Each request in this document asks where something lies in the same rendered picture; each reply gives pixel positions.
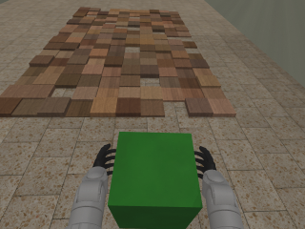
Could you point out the left robot hand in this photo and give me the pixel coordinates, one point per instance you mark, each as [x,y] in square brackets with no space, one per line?
[102,158]

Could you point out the robot left forearm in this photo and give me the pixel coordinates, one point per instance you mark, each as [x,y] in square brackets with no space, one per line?
[89,201]

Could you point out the carton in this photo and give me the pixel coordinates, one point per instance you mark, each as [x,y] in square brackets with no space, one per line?
[154,181]

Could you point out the robot right forearm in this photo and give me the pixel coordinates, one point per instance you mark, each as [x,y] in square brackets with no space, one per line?
[222,207]

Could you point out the right robot hand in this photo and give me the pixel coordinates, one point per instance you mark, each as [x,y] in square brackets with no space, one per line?
[207,161]

